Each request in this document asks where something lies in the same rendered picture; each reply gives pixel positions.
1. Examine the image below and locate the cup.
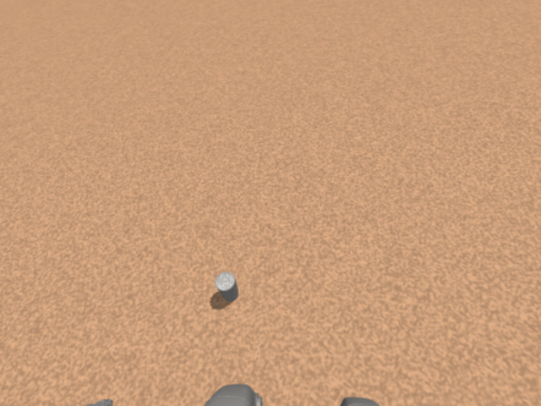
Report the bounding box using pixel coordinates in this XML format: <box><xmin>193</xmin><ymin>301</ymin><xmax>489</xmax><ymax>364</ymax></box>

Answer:
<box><xmin>215</xmin><ymin>272</ymin><xmax>238</xmax><ymax>302</ymax></box>

